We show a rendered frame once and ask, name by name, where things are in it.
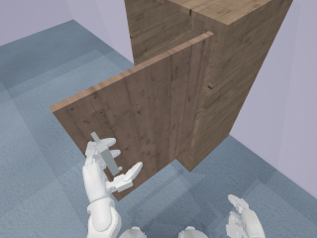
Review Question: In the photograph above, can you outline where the robot left hand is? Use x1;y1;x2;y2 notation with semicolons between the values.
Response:
82;138;143;203

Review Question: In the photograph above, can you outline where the robot left shin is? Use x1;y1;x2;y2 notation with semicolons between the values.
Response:
131;226;141;231

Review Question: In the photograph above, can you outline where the left robot forearm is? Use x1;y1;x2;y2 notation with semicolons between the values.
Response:
86;196;122;238

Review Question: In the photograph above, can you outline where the robot shin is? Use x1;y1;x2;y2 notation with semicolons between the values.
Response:
184;226;195;231
131;226;141;231

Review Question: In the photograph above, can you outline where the handle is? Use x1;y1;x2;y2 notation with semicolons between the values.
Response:
91;132;120;176

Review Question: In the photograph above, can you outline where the cupboard door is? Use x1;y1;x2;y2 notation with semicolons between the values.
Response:
50;31;214;201

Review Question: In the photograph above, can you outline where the robot right hand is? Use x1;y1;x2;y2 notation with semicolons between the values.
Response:
226;194;265;238

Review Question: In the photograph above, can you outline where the robot right shin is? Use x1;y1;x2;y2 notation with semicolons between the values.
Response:
184;226;195;231

